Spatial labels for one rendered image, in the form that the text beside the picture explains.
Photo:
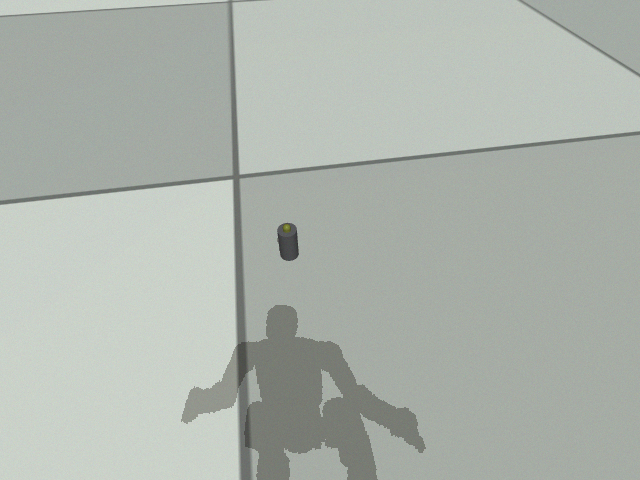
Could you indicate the bottle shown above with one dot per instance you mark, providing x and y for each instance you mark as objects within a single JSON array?
[{"x": 288, "y": 241}]

